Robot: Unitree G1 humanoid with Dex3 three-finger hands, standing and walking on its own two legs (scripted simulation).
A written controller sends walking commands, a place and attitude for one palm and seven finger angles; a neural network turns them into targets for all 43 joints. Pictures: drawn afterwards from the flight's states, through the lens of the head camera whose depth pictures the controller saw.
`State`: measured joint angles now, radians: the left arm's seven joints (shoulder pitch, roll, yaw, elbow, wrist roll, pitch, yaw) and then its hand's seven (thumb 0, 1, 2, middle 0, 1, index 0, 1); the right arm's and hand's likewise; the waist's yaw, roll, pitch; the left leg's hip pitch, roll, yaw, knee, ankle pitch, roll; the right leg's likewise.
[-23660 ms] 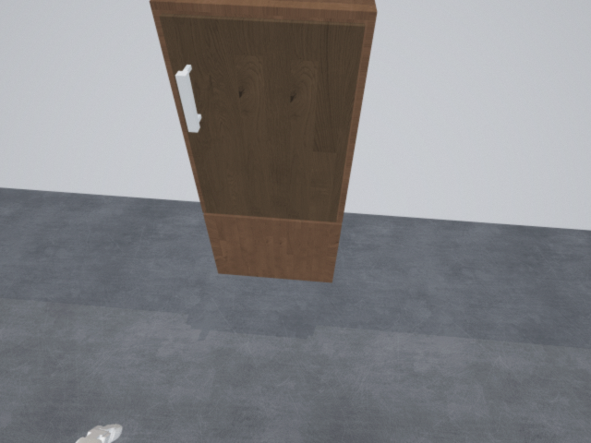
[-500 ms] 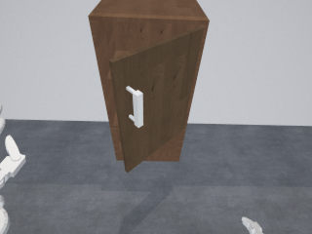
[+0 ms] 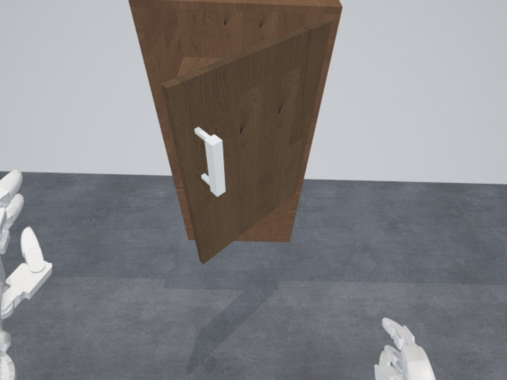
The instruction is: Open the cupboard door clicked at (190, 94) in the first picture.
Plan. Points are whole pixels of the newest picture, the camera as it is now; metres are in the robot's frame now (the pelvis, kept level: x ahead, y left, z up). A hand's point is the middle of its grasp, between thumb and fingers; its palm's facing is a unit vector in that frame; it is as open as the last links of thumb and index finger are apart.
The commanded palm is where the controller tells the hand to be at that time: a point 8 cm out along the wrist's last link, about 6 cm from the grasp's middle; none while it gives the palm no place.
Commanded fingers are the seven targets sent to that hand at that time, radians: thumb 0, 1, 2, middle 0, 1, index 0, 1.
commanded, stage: stop stepping back and stand still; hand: left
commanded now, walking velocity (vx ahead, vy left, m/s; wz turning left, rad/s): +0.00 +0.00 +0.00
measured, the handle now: (209, 162) +0.50 +0.13 +0.04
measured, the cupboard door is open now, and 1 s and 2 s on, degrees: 44 44 44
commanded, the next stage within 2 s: let the arm hang, fingers relaxed in 0.02 s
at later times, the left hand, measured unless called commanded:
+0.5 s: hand out of the picture -0.03 +0.19 -0.18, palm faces +0.06 -0.99 -0.15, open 7.0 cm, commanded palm none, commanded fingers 0.00 0.90 0.90 -0.20 -0.30 -0.20 -0.30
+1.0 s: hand out of the picture -0.04 +0.19 -0.17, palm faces +0.07 -0.98 -0.18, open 7.3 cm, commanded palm none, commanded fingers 0.00 0.90 0.90 -0.20 -0.30 -0.20 -0.30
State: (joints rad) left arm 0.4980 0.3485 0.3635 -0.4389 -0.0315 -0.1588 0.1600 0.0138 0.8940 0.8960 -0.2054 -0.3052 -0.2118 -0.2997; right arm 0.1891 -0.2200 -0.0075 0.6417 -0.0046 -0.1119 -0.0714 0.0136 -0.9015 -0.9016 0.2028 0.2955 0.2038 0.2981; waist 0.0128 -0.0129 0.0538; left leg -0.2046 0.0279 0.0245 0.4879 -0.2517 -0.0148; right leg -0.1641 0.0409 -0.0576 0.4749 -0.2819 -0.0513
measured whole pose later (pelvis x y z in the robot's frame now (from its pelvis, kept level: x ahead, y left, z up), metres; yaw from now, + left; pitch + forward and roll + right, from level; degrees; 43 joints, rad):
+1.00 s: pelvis -0.03 +0.02 +0.00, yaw +2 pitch -2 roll +0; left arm 0.29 0.12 0.01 1.14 0.01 0.00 0.03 0.00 0.91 0.90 -0.19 -0.30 -0.20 -0.30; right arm 0.33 -0.10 0.01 1.12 -0.03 0.02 -0.03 0.00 -0.90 -0.90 0.20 0.30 0.20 0.30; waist -0.01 0.03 0.02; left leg -0.24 -0.02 0.01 0.45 -0.18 0.03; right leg -0.20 -0.01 -0.07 0.46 -0.23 -0.02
